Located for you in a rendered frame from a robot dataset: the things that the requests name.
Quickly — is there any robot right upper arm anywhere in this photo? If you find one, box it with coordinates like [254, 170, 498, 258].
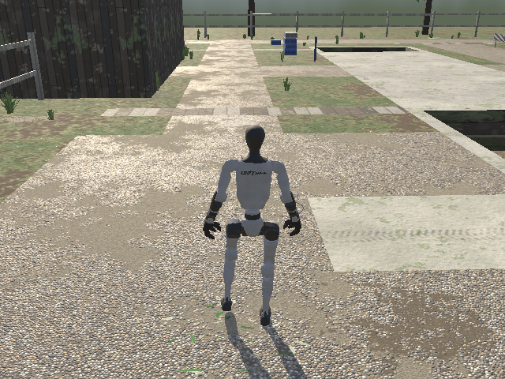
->
[271, 159, 293, 204]

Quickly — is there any robot left hand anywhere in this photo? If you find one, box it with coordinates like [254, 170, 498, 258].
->
[203, 221, 221, 239]

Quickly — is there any right robot shin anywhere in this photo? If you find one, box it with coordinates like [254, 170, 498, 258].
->
[262, 265, 275, 315]

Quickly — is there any robot left upper arm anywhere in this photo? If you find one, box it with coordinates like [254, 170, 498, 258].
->
[215, 159, 238, 203]

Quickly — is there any robot right hand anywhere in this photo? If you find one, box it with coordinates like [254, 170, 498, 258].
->
[283, 219, 301, 236]

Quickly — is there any robot right forearm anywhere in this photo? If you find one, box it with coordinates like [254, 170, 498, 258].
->
[284, 191, 300, 222]

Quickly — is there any robot left forearm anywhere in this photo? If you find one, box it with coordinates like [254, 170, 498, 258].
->
[205, 190, 223, 223]

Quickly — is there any humanoid robot torso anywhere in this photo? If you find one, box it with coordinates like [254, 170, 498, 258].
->
[235, 155, 272, 237]

